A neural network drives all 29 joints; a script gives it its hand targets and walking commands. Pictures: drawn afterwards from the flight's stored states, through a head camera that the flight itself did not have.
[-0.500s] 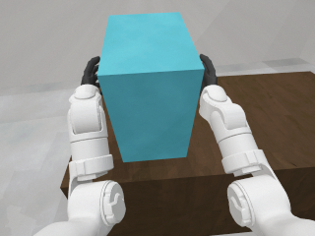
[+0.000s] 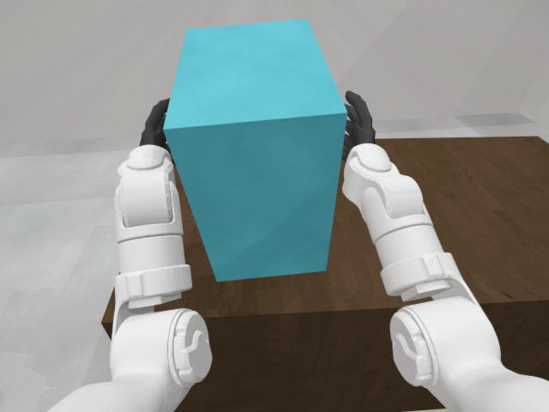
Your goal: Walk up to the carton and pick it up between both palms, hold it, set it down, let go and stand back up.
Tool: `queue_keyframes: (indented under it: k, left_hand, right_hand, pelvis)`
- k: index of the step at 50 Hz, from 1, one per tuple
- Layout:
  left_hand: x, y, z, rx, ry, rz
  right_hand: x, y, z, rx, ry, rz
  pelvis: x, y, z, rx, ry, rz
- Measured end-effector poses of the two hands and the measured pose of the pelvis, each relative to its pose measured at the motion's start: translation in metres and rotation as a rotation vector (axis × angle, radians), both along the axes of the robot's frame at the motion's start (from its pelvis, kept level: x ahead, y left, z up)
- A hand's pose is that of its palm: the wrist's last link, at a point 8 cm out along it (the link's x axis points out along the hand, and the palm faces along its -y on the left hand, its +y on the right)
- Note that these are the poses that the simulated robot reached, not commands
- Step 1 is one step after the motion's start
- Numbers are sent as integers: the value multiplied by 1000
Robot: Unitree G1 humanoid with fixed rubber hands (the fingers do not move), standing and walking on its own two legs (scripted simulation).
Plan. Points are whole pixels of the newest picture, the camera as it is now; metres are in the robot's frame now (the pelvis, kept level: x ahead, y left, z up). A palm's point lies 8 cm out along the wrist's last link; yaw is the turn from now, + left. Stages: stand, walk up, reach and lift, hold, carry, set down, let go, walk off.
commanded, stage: hold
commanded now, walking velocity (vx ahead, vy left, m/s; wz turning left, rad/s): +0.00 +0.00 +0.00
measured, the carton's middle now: (260, 156) +0.42 +0.00 +0.21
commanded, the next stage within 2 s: none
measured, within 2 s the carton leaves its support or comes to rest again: neither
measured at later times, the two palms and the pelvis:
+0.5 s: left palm (157, 159) +0.36 +0.14 +0.25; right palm (358, 154) +0.36 -0.13 +0.24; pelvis +0.00 +0.00 +0.00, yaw -1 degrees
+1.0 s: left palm (144, 156) +0.37 +0.16 +0.25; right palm (347, 148) +0.37 -0.11 +0.25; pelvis +0.01 +0.00 +0.00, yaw +1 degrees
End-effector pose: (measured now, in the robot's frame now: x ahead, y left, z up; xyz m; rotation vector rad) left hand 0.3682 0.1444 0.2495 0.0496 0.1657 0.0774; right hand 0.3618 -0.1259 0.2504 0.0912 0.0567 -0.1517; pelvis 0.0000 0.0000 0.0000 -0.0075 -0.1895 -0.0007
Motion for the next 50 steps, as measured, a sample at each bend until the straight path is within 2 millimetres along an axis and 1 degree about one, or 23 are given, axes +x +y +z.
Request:
queue_keyframes:
  k: [8,20,32,37,44,50]
  left_hand:
    - [2,-2,-2,11,1,-4]
    - [-4,-1,-8,-5,10,11]
    - [-6,-3,2,-5,-12,17]
    - [-4,3,5,-19,-3,29]
    - [-4,14,3,-22,-4,41]
    - [-2,15,1,-18,-11,27]
  right_hand:
    - [2,-2,-5,9,0,-2]
    - [-2,-1,-9,6,8,6]
    - [-2,-3,-2,1,-15,13]
    - [0,3,-2,-19,-4,18]
    - [4,15,-1,-17,-4,33]
    - [4,15,0,-5,-10,22]
  pelvis:
    - [5,5,0,-2,-10,-7]
    - [5,4,0,-1,-24,-11]
    - [0,-3,0,1,-12,-5]
    - [1,-5,0,3,-6,-11]
    - [3,-6,0,-2,-6,9]
    - [5,-2,-1,-4,-9,15]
